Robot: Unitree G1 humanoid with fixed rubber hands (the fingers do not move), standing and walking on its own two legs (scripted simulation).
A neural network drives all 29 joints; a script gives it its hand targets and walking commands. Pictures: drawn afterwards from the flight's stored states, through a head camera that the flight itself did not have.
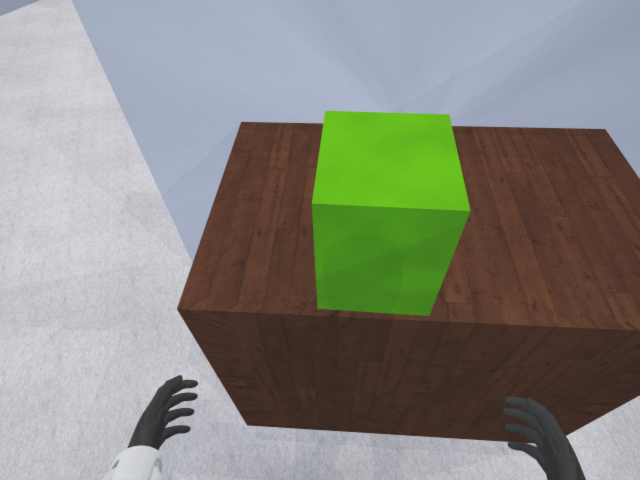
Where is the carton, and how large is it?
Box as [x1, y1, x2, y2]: [312, 111, 469, 315]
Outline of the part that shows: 325,111 312,198 317,308 428,315 469,213 468,201 449,116 446,114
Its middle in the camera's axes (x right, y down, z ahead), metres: +0.09 -0.04 +0.60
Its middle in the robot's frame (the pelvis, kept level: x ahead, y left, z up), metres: +0.47 -0.05 +0.04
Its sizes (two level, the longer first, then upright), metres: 0.195 0.180 0.240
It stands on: a pedestal, 0.69 m high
